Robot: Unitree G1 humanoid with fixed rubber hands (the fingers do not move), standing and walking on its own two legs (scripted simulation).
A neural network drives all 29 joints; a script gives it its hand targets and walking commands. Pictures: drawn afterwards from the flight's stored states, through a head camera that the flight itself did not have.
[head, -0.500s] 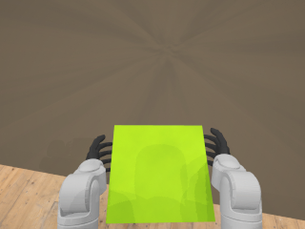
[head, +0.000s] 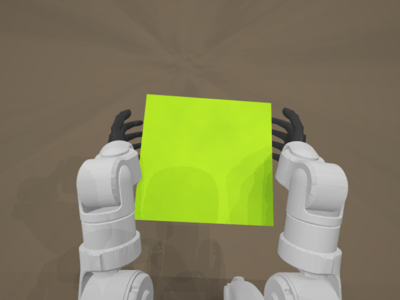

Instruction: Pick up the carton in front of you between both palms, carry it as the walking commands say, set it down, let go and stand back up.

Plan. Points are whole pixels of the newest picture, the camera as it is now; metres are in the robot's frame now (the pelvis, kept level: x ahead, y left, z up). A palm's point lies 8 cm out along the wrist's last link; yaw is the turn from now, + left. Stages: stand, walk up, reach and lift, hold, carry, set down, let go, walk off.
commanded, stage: carry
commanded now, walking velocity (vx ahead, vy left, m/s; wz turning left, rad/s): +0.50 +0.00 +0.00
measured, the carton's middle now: (202, 168) +0.38 -0.01 +0.04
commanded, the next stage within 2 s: none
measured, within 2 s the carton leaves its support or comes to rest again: neither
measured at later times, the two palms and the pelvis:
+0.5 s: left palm (137, 67) +0.63 +0.13 +0.12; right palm (252, 62) +0.63 -0.15 +0.13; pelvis +0.26 -0.02 +0.00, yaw +1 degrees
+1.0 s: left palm (150, 52) +0.69 +0.11 +0.12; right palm (257, 44) +0.71 -0.18 +0.14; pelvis +0.36 -0.05 +0.01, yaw +1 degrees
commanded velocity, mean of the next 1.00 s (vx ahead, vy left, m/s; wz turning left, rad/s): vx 0.00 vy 0.00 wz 0.00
